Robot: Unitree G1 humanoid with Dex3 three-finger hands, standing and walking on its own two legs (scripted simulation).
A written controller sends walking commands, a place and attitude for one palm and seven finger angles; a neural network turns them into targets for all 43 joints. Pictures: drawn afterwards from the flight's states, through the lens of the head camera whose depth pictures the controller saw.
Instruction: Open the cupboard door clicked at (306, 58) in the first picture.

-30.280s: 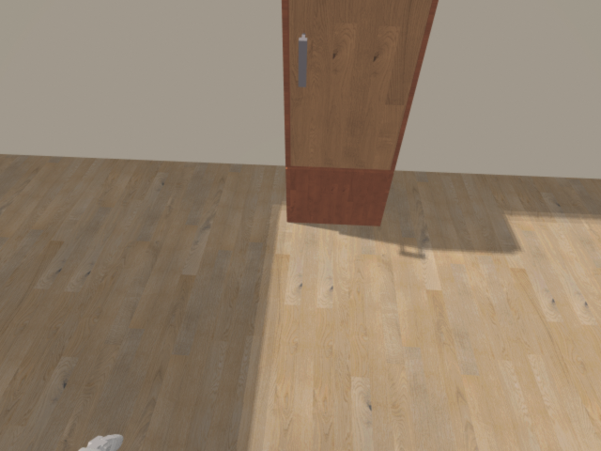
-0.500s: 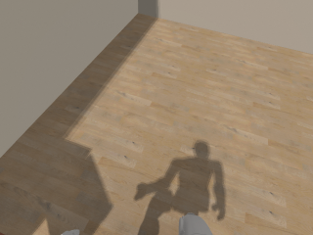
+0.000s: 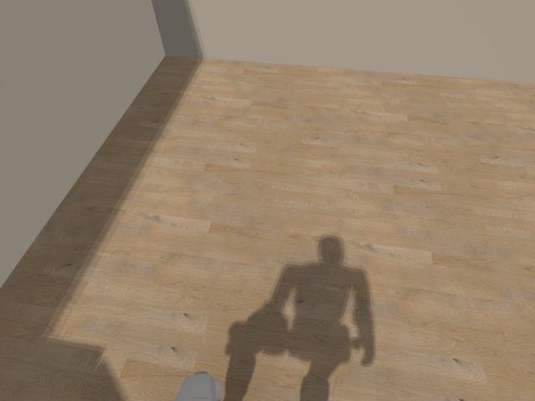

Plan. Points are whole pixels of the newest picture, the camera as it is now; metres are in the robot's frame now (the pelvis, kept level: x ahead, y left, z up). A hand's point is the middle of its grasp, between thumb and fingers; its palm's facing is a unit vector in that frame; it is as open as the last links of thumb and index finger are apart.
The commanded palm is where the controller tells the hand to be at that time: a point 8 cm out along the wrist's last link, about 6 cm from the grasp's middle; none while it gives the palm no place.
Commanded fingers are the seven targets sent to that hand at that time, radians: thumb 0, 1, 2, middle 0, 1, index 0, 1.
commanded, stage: walk to a spot facing it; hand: left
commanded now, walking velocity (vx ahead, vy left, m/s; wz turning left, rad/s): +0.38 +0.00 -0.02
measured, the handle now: out of the picture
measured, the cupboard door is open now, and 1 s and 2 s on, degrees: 49 49 49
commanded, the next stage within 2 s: turn to face it in 0.28 s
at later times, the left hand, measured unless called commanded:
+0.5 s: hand (164, 336) +0.26 +0.21 -0.18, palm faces +0.01 -0.99 -0.16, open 7.4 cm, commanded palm none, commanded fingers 0.00 0.90 0.90 -0.20 -0.30 -0.20 -0.30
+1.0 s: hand (175, 284) +0.37 +0.22 -0.18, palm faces +0.28 -0.94 -0.19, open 7.3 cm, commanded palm none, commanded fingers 0.00 0.90 0.90 -0.20 -0.30 -0.20 -0.30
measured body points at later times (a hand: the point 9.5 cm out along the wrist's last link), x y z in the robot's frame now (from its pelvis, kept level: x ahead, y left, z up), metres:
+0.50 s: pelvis +0.24 +0.04 -0.01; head +0.27 +0.05 +0.44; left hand +0.26 +0.27 -0.17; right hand +0.27 -0.20 -0.15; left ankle +0.26 +0.14 -0.74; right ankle +0.23 -0.09 -0.67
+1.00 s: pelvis +0.32 +0.01 -0.01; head +0.36 +0.04 +0.43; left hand +0.35 +0.27 -0.17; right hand +0.47 -0.22 -0.15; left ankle +0.32 +0.13 -0.73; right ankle +0.35 -0.10 -0.74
